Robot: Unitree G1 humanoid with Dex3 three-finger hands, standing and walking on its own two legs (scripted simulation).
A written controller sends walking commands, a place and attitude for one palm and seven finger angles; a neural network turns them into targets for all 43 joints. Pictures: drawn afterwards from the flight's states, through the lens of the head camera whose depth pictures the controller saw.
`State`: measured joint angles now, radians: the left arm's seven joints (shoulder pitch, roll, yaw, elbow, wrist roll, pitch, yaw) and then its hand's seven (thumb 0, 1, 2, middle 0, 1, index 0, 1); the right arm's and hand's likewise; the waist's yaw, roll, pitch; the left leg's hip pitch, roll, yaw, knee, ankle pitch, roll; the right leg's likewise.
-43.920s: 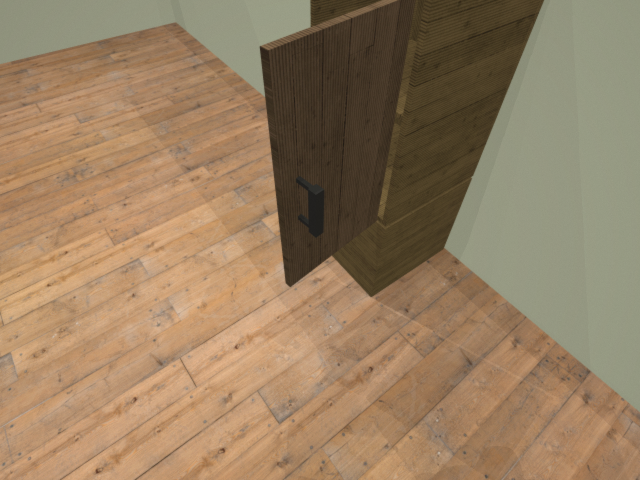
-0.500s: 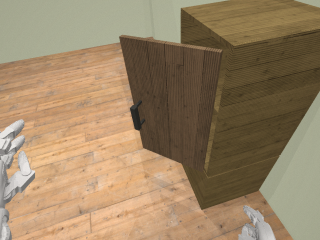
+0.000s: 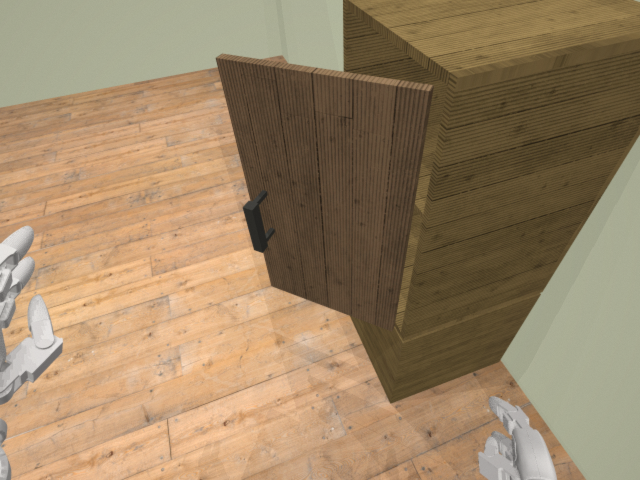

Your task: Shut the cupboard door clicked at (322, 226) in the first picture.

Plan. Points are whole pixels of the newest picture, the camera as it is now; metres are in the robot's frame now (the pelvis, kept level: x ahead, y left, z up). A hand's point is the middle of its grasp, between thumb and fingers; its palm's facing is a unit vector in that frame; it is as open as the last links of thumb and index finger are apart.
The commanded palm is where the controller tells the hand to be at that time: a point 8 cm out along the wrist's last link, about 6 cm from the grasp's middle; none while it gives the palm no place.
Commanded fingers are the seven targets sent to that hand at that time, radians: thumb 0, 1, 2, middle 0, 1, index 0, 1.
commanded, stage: step back with the hand held close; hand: left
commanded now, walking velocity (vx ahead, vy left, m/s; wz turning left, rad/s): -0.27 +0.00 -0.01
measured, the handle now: (261, 221) +0.60 +0.19 -0.07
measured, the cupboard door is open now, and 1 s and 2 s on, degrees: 45 45 45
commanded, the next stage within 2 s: stop stepping back and stand still in 0.94 s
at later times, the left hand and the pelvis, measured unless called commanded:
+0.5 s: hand out of the picture +0.12 +0.31 +0.15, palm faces +0.42 -0.76 -0.50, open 7.4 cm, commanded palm +0.06 +0.34 +0.18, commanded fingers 0.00 0.90 0.90 -0.20 -0.30 -0.20 -0.30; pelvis -0.08 +0.03 -0.01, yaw +1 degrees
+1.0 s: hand out of the picture +0.01 +0.29 +0.17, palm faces +0.44 -0.76 -0.48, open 7.4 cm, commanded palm -0.05 +0.34 +0.18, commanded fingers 0.00 0.90 0.90 -0.20 -0.30 -0.20 -0.30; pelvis -0.18 +0.03 -0.02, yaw +2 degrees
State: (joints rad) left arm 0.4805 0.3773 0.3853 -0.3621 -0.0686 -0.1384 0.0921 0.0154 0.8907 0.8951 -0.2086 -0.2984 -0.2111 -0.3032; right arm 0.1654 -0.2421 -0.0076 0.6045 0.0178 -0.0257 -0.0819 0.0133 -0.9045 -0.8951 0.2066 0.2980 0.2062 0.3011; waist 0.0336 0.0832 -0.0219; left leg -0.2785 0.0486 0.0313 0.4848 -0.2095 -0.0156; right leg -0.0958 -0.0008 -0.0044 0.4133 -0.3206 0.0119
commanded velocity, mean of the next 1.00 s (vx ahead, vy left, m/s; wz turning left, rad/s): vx -0.32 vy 0.00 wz -0.01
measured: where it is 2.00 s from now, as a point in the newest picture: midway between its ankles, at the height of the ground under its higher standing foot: outside the picture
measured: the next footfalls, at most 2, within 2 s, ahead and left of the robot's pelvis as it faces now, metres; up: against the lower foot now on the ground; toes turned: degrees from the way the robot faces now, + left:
right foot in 1.28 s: -0.28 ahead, -0.04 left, +0.00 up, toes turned +2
left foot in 1.50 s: -0.27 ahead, +0.22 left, +0.00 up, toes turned +7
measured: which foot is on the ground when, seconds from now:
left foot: down 0.00-1.00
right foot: down 0.00-1.00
